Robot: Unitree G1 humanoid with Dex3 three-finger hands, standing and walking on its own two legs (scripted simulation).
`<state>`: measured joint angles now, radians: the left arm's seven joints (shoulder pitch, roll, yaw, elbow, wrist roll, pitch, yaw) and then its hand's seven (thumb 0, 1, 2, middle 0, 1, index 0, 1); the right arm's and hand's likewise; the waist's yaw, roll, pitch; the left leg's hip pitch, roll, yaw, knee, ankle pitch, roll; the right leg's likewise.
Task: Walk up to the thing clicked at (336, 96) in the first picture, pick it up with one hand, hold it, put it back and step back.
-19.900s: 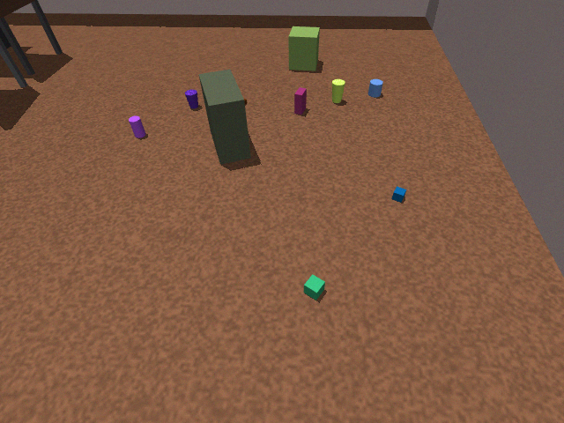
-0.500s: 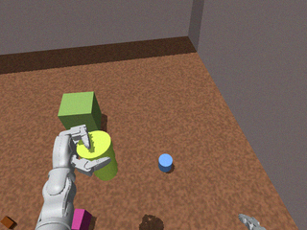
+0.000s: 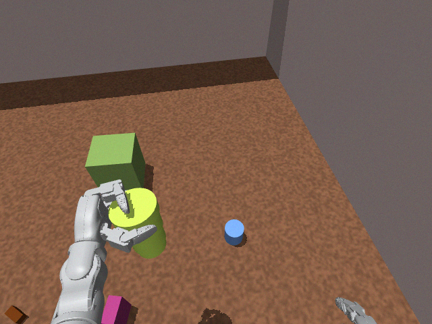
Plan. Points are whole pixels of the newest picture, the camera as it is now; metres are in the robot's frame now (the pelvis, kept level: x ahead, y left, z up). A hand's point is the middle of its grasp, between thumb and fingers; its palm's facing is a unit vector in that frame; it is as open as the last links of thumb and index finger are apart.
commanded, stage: hold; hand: left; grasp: from the side
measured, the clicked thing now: (143, 227) +0.33 +0.16 -0.02
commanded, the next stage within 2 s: crouch in 1.70 s
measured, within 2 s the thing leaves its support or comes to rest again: neither
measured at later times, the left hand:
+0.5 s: hand (129, 212) +0.33 +0.17 +0.04, palm faces +0.05 -1.00 -0.02, open 7.2 cm
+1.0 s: hand (129, 212) +0.33 +0.17 +0.04, palm faces +0.05 -1.00 -0.02, open 7.3 cm
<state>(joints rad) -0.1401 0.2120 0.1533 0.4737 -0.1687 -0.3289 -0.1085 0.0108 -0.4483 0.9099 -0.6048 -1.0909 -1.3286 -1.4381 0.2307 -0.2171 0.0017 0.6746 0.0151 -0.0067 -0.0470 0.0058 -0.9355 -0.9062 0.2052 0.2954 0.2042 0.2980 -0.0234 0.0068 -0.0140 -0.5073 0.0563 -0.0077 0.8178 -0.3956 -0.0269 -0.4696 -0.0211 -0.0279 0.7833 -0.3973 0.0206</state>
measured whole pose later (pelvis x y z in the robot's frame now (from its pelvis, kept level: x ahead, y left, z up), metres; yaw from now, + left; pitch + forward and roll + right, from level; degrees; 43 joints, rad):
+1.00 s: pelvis +0.00 +0.00 +0.00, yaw +0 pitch +5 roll -1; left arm -0.15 0.21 0.15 0.50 -0.17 -0.35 -0.12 0.01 -0.45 0.92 -0.60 -1.09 -1.29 -1.42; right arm 0.24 -0.22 0.00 0.68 0.01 -0.02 -0.04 0.01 -0.94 -0.91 0.21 0.30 0.20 0.30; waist -0.02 0.01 -0.01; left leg -0.49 0.05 -0.01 0.80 -0.39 -0.03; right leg -0.46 -0.02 -0.03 0.77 -0.39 0.02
